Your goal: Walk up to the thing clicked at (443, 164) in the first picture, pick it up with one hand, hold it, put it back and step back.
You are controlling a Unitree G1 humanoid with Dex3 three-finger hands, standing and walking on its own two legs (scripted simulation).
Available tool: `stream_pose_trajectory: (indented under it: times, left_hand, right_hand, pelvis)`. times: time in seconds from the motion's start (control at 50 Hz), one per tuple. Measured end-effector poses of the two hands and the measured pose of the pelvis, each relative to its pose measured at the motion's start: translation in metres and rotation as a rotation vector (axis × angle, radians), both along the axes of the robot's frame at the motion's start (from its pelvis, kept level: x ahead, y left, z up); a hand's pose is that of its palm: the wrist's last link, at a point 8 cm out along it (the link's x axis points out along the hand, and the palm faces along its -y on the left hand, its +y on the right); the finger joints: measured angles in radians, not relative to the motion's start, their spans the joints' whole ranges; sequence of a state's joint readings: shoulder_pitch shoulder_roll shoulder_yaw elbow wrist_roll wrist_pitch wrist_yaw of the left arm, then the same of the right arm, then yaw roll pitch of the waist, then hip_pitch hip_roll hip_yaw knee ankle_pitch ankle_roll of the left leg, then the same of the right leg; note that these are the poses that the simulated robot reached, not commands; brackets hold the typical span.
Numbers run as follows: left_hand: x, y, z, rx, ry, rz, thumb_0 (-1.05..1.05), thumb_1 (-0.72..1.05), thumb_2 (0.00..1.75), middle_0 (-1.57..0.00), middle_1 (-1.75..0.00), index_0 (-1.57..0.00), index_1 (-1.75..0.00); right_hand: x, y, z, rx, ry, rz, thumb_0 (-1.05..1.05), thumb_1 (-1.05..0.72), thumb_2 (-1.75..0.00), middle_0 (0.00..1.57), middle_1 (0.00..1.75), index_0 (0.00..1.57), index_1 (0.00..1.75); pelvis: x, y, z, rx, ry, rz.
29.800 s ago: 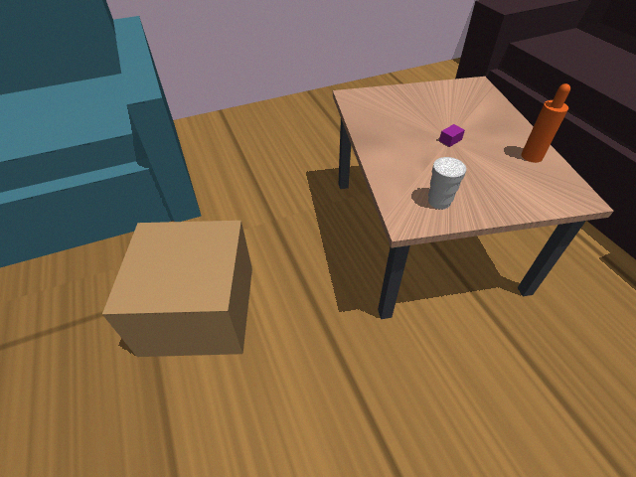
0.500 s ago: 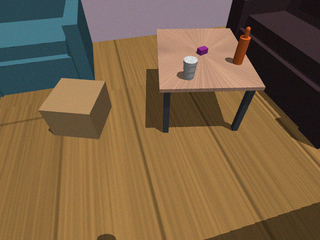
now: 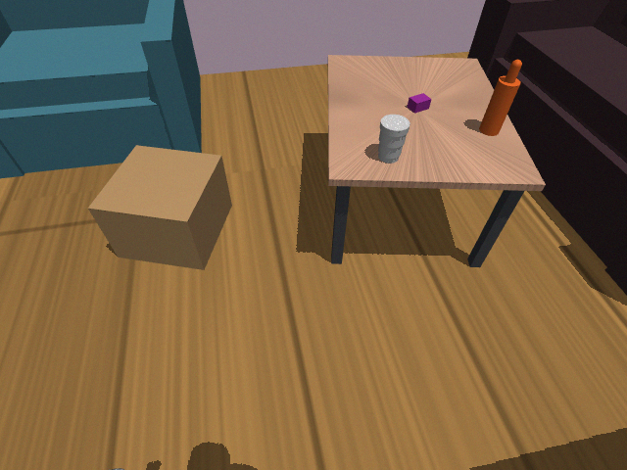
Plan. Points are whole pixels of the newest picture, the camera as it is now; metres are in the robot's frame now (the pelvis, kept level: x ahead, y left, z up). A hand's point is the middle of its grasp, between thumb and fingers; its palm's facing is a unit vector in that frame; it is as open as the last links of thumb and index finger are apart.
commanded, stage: step back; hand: right
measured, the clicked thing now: (391, 140) +1.06 -0.21 -0.24
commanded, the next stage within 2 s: stand in 0.08 s
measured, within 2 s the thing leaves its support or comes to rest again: neither
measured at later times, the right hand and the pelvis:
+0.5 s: hand out of the picture +0.08 -0.25 -0.14, palm faces +0.00 +0.94 -0.33, open 7.3 cm; pelvis -0.02 +0.00 +0.01, yaw -1 degrees
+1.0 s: hand out of the picture +0.03 -0.27 -0.15, palm faces +0.00 +0.94 -0.33, open 7.3 cm; pelvis -0.02 -0.01 +0.01, yaw -1 degrees
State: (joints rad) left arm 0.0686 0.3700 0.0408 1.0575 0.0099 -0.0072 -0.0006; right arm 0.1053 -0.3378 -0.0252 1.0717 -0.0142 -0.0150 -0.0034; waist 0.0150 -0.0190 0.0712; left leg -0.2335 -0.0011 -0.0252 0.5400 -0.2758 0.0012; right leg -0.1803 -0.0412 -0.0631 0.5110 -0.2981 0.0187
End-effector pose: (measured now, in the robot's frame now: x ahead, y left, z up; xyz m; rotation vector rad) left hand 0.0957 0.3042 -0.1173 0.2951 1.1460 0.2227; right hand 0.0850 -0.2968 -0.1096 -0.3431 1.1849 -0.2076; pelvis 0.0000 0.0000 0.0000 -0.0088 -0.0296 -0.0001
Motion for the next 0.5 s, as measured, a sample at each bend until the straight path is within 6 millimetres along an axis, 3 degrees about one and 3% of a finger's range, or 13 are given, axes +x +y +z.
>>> stream_pose_trajectory:
  times: [0.14,0.24,0.36,0.5]
  left_hand:
    - [0.001,0.001,0.007,0.003,0.002,-0.001,0.01,0.91,0.89,-0.20,-0.30,-0.21,-0.30]
    - [-0.009,-0.004,0.010,-0.003,0.028,-0.017,0.01,0.91,0.90,-0.20,-0.30,-0.21,-0.30]
    - [-0.023,-0.010,0.010,-0.010,0.052,-0.027,0.01,0.91,0.89,-0.20,-0.30,-0.21,-0.30]
    - [-0.038,-0.013,0.010,-0.012,0.073,-0.033,0.01,0.91,0.89,-0.21,-0.30,-0.21,-0.30]
  right_hand:
    - [0.025,0.011,0.006,0.026,-0.055,0.024,0.00,-0.90,-0.90,0.20,0.30,0.21,0.30]
    - [0.029,0.012,0.010,0.043,-0.083,0.025,0.00,-0.90,-0.90,0.20,0.30,0.21,0.30]
    - [0.016,0.007,0.012,0.044,-0.072,0.008,0.00,-0.90,-0.90,0.20,0.30,0.21,0.30]
    - [-0.015,-0.002,0.009,0.037,-0.020,-0.020,0.00,-0.91,-0.90,0.20,0.30,0.20,0.30]
  pelvis:
    - [0.000,0.002,0.006,0.002,-0.007,-0.004]
    - [-0.003,0.002,0.010,0.005,-0.014,-0.010]
    - [-0.009,0.000,0.013,0.006,-0.023,-0.015]
    - [-0.017,-0.003,0.014,0.008,-0.026,-0.018]
